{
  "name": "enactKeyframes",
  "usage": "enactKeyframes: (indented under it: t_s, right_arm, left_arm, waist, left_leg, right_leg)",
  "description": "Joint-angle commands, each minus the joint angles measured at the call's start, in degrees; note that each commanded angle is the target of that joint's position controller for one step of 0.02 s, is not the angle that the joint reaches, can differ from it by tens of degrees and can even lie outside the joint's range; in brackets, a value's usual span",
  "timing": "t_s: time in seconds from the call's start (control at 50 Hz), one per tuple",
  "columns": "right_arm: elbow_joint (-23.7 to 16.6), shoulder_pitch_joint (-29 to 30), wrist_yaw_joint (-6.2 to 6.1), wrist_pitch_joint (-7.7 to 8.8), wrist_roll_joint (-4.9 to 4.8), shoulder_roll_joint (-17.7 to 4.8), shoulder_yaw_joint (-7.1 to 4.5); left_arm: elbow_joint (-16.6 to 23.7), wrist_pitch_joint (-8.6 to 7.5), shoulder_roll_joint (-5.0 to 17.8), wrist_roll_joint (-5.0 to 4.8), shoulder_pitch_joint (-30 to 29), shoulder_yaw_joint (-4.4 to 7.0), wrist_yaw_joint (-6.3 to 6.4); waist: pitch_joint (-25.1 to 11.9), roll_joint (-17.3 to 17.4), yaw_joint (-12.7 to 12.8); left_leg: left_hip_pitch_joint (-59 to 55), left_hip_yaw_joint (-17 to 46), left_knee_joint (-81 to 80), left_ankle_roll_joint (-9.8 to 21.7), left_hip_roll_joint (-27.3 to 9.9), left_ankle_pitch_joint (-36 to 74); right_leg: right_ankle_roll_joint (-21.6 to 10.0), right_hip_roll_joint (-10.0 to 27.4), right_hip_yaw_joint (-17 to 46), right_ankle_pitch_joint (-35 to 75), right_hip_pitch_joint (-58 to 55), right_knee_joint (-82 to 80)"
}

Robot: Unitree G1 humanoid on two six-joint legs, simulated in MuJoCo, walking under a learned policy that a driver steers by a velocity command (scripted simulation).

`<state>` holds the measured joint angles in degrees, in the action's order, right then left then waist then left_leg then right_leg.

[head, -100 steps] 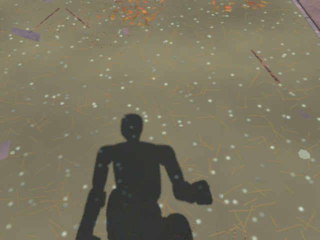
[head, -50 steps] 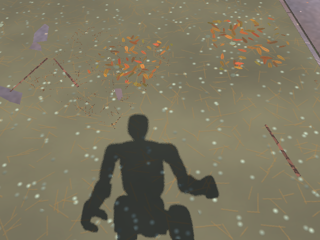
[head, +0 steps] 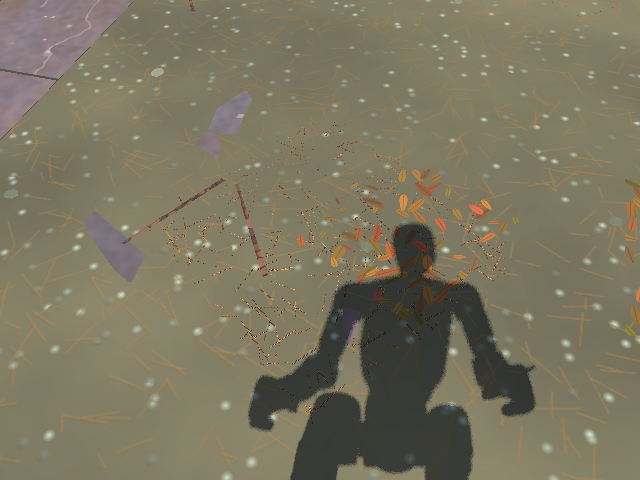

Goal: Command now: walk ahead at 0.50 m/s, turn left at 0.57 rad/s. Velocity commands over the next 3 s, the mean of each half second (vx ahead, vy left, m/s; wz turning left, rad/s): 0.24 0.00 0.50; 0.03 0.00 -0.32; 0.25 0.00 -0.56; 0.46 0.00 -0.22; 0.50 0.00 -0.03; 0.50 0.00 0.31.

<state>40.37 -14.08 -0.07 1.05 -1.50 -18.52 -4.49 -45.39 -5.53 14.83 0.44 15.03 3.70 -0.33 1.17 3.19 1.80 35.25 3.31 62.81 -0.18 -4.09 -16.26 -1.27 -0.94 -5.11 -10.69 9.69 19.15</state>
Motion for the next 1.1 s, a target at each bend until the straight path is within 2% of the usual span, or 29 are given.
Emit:
enactKeyframes:
  t_s: [0.02,0.1,0.16,0.2,0.24,0.26,0.28,0.3,0.32,0.34,0.36,0.4,0.46,0.52,0.56,0.66,0.7,0.72,0.74,0.78,0.84,0.9,0.96,0.98,1.0,1.02,1.04,1.06,1.1]
  right_arm:
    - [-5.3,1.4,0.54,0.3,0.25,-0.9,-0.02]
    - [-7.2,7.6,1.96,0.9,0.77,0.1,0.49]
    - [-9.0,9.9,3.09,0.58,0.68,-1.1,-0.13]
    - [-9.3,7.6,3.45,0.11,1.1,-3.4,-1.29]
    - [-6.2,-4.3,2.74,-0.21,1.36,-7.8,-3.87]
    - [-6.0,-8.3,1.18,-0.65,1.24,-12.7,-5.09]
    - [-9.1,-3.7,0.7,-0.32,2.54,-17.5,-4.58]
    - [-10.5,-4.3,1.46,-0.16,2.23,-13.3,-3.86]
    - [-10.3,-1.1,1.74,0.23,1.76,-10.7,-3.07]
    - [-9.8,1.5,1.51,0.17,0.7,-8.8,-2.58]
    - [-10.0,3.8,1.13,-0.18,0.48,-7.5,-2.08]
    - [-10.3,6.9,0.69,-0.21,2.23,-6.4,-1.43]
    - [-8.1,7.1,0.21,0.77,2.84,-4.0,-0.29]
    - [-5.7,8.0,-0.11,0.81,3.42,-2.0,0.63]
    - [-4.2,7.6,0.0,0.67,4.06,-2.9,0.56]
    - [-2.2,7.5,-0.85,-0.8,2.0,-5.2,-0.1]
    - [-1.6,4.3,-1.5,-0.79,2.08,-4.1,-0.16]
    - [-2.3,3.4,-1.69,-0.56,2.72,-2.7,-0.14]
    - [-3.1,8.0,-1.91,-0.62,3.09,-2.4,-0.18]
    - [-4.2,11.2,-2.01,-0.99,2.33,-1.0,-0.34]
    - [-4.3,10.5,-1.52,-1.06,1.45,-1.4,-0.84]
    - [-3.9,9.9,-0.93,-0.36,0.81,0.1,-0.21]
    - [-2.0,4.0,0.23,-0.18,0.64,-0.9,-0.97]
    - [-1.6,2.5,-0.02,-0.46,1.1,-3.4,-1.85]
    - [-2.6,2.2,-0.85,-1.06,2.33,-8.2,-2.81]
    - [-3.1,3.2,-0.37,-1.01,4.41,-10.3,-3.05]
    - [-4.4,5.4,-0.4,-0.37,4.29,-7.4,-2.18]
    - [-4.6,8.4,-0.52,0.08,3.67,-5.0,-1.53]
    - [-4.3,8.8,-1.31,0.45,1.95,-3.9,-1.14]
  left_arm:
    - [2.9,-1.12,8.6,-0.09,-2.6,2.16,0.26]
    - [2.2,0.05,10.4,-0.43,-3.3,2.5,1.05]
    - [1.3,1.06,12.3,-1.61,-1.8,3.04,1.5]
    - [1.6,1.65,13.8,-2.73,-2.7,3.66,1.8]
    - [2.2,2.14,12.5,-3.18,-3.0,3.36,1.91]
    - [3.1,2.06,9.1,-0.42,0.4,2.12,1.53]
    - [4.8,1.58,4.1,1.96,7.6,0.06,0.7]
    - [4.0,1.41,9.9,0.02,4.1,0.92,0.23]
    - [5.5,1.73,11.2,-1.6,-1.3,1.29,0.39]
    - [5.4,2.26,10.4,-1.0,-2.6,1.18,1.19]
    - [5.1,3.03,10.6,-0.15,-3.1,1.34,1.97]
    - [3.8,4.4,10.3,-0.07,0.0,1.38,2.17]
    - [2.5,5.02,7.2,0.07,1.7,0.49,2.61]
    - [2.3,5.51,5.0,-0.28,-0.7,-0.5,2.33]
    - [2.7,5.85,6.4,-0.73,-3.0,-0.25,2.13]
    - [4.1,5.79,7.9,-0.49,-3.4,0.41,1.65]
    - [5.1,5.67,11.2,0.35,-3.2,1.04,1.54]
    - [4.9,5.86,14.0,-0.56,-3.8,2.05,1.66]
    - [5.3,5.92,13.2,-0.88,-3.2,2.33,1.47]
    - [5.7,5.49,12.0,-0.08,-2.0,2.2,1.84]
    - [6.3,4.44,13.0,-0.75,-2.1,3.0,2.34]
    - [7.2,6.9,12.8,-2.09,-5.1,3.59,3.02]
    - [9.0,8.45,12.0,-2.76,-8.1,3.58,2.98]
    - [9.2,8.43,10.1,-2.35,-6.7,3.09,2.94]
    - [8.9,8.24,5.7,-0.81,-3.3,1.95,2.47]
    - [10.4,7.34,8.5,-1.08,-2.8,2.93,2.59]
    - [9.0,7.02,12.8,-1.05,-2.5,4.23,2.63]
    - [7.6,7.35,13.7,-1.48,-2.0,4.87,2.67]
    - [6.6,8.25,11.3,-1.28,-1.7,4.37,2.82]
  waist:
    - [0.1,-7.6,-0.8]
    - [1.8,-7.0,0.6]
    - [0.4,-8.3,0.8]
    - [-1.7,-9.3,-1.4]
    - [-7.8,-6.1,-7.8]
    - [-12.0,4.6,-8.0]
    - [-20.7,14.8,-0.7]
    - [-28.1,5.6,-6.1]
    - [-20.1,2.4,-5.6]
    - [-13.7,-1.3,-3.9]
    - [-10.1,-1.2,-2.4]
    - [-9.6,1.1,0.3]
    - [-11.6,1.4,0.8]
    - [-10.5,3.0,-0.5]
    - [-7.8,3.7,-1.9]
    - [-3.4,2.1,-1.3]
    - [-3.5,-4.6,-2.8]
    - [-4.0,-13.5,-5.1]
    - [-2.2,-16.1,-2.2]
    - [-2.8,-18.6,-0.3]
    - [-5.8,-13.1,-0.4]
    - [-8.1,-12.6,-0.6]
    - [-8.9,-12.9,-3.6]
    - [-9.0,-9.7,-3.1]
    - [-8.9,5.6,-1.0]
    - [-7.1,14.4,-0.8]
    - [-5.0,6.9,-0.7]
    - [-3.0,3.1,0.6]
    - [-2.2,2.7,-0.3]
  left_leg:
    - [6.5,2.1,-5.4,-0.7,-3.1,6.5]
    - [0.6,-2.5,-19.9,-0.1,-1.1,16.7]
    - [-3.4,-4.5,-25.2,1.3,0.5,15.9]
    - [-8.0,-6.2,-27.5,3.3,2.9,10.9]
    - [-24.4,-7.4,-34.3,6.8,7.1,16.4]
    - [-39.0,5.0,-33.8,10.7,-2.1,38.9]
    - [-52.6,31.2,-32.4,23.8,-17.4,55.0]
    - [-51.0,33.4,-37.8,24.8,-17.4,41.5]
    - [-44.8,26.8,-39.7,21.7,-14.2,33.2]
    - [-37.1,22.1,-40.8,18.1,-10.8,27.1]
    - [-29.7,19.3,-42.1,16.3,-8.8,24.6]
    - [-20.3,14.8,-43.7,15.8,-7.4,28.2]
    - [-18.0,8.9,-43.6,15.6,-6.3,34.0]
    - [-16.1,5.5,-45.6,13.7,-5.1,21.3]
    - [-15.0,6.4,-47.3,13.6,-6.0,10.0]
    - [-19.6,8.6,-43.5,11.6,-7.6,4.0]
    - [-19.8,4.2,-35.7,6.8,-3.2,6.8]
    - [-18.3,-3.2,-30.8,3.4,3.5,3.8]
    - [-15.7,-6.4,-26.2,1.1,7.2,1.7]
    - [-9.1,-3.7,-19.5,0.8,8.9,-7.9]
    - [-2.9,1.1,-11.2,0.0,6.9,-16.5]
    - [-10.1,-0.3,-23.0,-1.9,7.4,-8.0]
    - [-22.4,-2.8,-40.0,-1.3,8.3,5.7]
    - [-29.4,0.3,-42.7,0.3,3.7,9.2]
    - [-35.4,14.0,-44.4,5.6,-10.1,19.0]
    - [-29.7,26.0,-46.0,14.4,-19.7,24.1]
    - [-28.1,23.5,-46.6,16.4,-18.7,22.5]
    - [-26.9,17.1,-45.7,13.9,-15.0,20.7]
    - [-29.1,11.3,-48.1,11.0,-10.8,5.3]
  right_leg:
    - [-10.0,16.4,9.4,12.2,-4.5,-10.8]
    - [-7.5,14.1,-0.2,24.5,-3.6,-8.3]
    - [-5.7,15.2,-2.5,29.9,-6.9,-4.2]
    - [-4.5,15.7,-3.3,38.0,-9.0,2.4]
    - [-1.3,12.2,-5.6,37.7,-5.0,20.5]
    - [2.5,8.2,-6.2,10.1,8.9,38.5]
    - [5.9,-1.1,1.1,-33.1,26.6,58.5]
    - [5.1,0.2,10.8,-29.1,27.7,62.5]
    - [4.1,2.0,10.2,-23.1,30.8,60.6]
    - [4.1,4.1,9.7,-18.7,31.1,56.1]
    - [4.3,5.3,9.8,-16.0,28.7,52.1]
    - [4.8,5.3,8.4,-12.8,20.9,49.9]
    - [5.9,5.8,7.9,-9.4,16.3,42.4]
    - [5.8,7.1,8.1,-3.8,10.5,30.7]
    - [5.3,6.7,7.8,-3.2,8.5,26.3]
    - [2.2,4.0,4.7,-3.4,7.9,14.4]
    - [-1.1,8.1,11.3,14.7,5.9,9.5]
    - [-4.8,11.5,17.9,15.3,6.8,7.0]
    - [-7.9,13.9,23.8,11.7,7.5,3.1]
    - [-11.3,16.9,30.2,15.7,2.2,1.3]
    - [-12.0,17.4,30.5,27.5,-5.0,4.0]
    - [-8.7,12.9,27.3,27.8,-4.2,5.7]
    - [-5.9,9.1,26.6,16.5,1.4,7.2]
    - [-3.3,6.6,25.0,5.3,7.4,10.3]
    - [0.7,-0.7,17.4,-15.0,17.8,24.6]
    - [2.9,-3.3,14.2,-27.7,24.9,35.2]
    - [3.8,-0.5,16.1,-25.1,25.1,44.3]
    - [4.2,-0.1,15.7,-21.1,25.9,47.5]
    - [5.4,1.9,13.8,-12.3,29.4,48.8]
